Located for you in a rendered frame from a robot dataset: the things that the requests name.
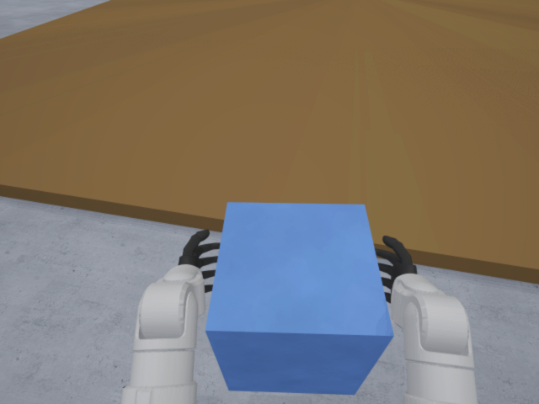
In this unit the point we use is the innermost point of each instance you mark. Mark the left robot forearm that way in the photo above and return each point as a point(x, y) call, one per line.
point(166, 325)

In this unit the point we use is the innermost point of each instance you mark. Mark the carton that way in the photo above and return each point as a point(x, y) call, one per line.
point(297, 303)

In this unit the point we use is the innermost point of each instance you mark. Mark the robot left hand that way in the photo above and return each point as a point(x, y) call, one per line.
point(192, 252)

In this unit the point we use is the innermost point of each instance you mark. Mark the right robot forearm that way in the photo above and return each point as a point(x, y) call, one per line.
point(437, 336)

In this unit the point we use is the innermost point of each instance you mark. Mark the robot right hand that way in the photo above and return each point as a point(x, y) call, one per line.
point(401, 260)

